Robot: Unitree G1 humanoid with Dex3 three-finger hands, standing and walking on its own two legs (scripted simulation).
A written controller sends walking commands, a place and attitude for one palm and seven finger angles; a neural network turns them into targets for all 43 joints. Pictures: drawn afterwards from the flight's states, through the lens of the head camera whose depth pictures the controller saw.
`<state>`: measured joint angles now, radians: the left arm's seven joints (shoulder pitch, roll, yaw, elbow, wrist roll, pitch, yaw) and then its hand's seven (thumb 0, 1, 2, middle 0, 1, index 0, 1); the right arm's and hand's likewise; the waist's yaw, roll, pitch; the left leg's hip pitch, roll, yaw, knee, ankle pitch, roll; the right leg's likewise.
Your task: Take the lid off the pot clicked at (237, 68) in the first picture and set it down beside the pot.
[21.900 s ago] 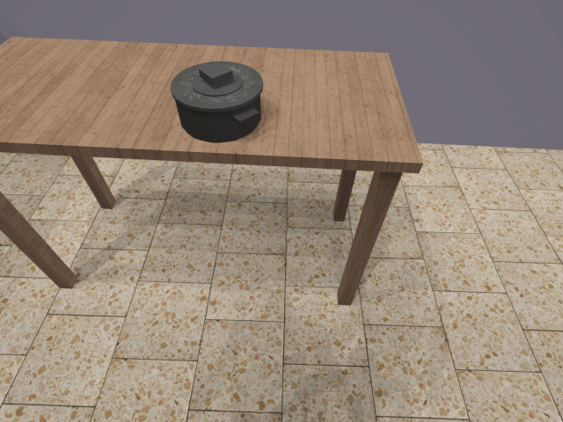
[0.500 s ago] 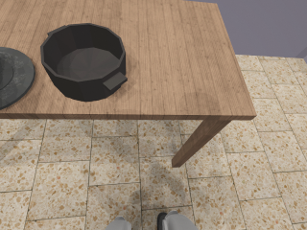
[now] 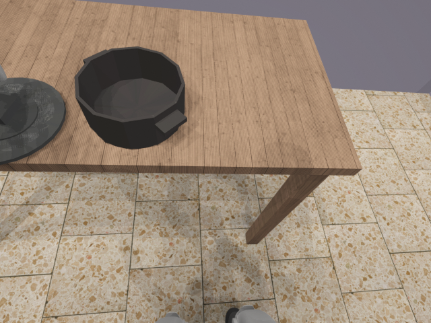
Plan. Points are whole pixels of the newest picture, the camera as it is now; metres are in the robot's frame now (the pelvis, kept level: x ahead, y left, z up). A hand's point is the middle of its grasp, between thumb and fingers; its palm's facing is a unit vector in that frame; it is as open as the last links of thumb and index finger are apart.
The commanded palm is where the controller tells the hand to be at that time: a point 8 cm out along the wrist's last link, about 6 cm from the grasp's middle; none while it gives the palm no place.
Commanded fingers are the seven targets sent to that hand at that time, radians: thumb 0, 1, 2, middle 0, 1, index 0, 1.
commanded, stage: raise the empty hand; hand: left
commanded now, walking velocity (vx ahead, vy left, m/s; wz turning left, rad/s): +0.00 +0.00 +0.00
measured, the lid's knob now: out of the picture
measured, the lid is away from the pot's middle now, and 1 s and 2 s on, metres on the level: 0.24 0.24 0.24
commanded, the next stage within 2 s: draw the hand back to the body in 0.96 s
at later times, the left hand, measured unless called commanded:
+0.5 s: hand out of the picture +0.46 +0.37 +0.17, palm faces -0.35 -0.16 -0.92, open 11.0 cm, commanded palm +0.49 +0.37 +0.24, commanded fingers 0.00 0.03 0.56 -0.32 -0.91 -0.32 -0.91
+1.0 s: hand out of the picture +0.47 +0.38 +0.21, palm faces -0.30 -0.17 -0.94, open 11.0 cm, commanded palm +0.49 +0.37 +0.27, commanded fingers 0.00 0.03 0.56 -0.32 -0.91 -0.32 -0.91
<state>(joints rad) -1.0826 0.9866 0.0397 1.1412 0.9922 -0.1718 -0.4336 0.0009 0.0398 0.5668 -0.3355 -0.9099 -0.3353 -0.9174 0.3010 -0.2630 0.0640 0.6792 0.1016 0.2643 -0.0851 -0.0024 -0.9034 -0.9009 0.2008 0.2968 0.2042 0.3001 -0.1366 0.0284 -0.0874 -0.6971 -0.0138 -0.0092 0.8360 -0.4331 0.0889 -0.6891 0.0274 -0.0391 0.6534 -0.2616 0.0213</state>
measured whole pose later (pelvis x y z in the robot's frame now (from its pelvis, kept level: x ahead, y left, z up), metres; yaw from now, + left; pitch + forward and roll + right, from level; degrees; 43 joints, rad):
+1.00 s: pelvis +0.01 -0.01 +0.02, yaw +1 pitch +14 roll -4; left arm -1.25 1.02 -0.06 1.16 0.99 -0.05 -0.51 0.00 0.04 0.57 -0.34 -0.91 -0.34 -0.92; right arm 0.30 -0.28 0.06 0.71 0.12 0.25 -0.07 0.00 -0.90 -0.90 0.20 0.30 0.20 0.30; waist -0.12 0.03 -0.07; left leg -0.53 -0.02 0.00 0.67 -0.38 0.08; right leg -0.53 0.02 -0.03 0.51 -0.22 0.02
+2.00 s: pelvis +0.03 -0.04 +0.04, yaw +0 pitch +3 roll -1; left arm -0.44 0.55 0.45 0.37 -0.06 -0.05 0.07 0.00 0.22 0.64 -0.30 -0.78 -0.30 -0.78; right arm 0.23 -0.27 0.04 0.67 0.05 0.00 -0.05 0.00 -0.90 -0.90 0.20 0.30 0.20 0.30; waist 0.00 0.02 -0.01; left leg -0.14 -0.01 0.01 0.39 -0.29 0.03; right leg -0.19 0.04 0.00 0.33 -0.18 -0.02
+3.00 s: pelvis -0.01 -0.06 +0.04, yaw +1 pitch -7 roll +0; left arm 0.23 0.36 0.36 -0.33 -0.10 -0.10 0.07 0.02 0.89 0.90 -0.21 -0.30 -0.21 -0.31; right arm 0.15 -0.22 0.04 0.71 -0.01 -0.13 -0.07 0.01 -0.90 -0.90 0.20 0.30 0.20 0.30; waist 0.07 0.06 0.04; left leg 0.00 0.00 -0.01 0.35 -0.23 0.01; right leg -0.06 0.04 -0.02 0.31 -0.13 -0.04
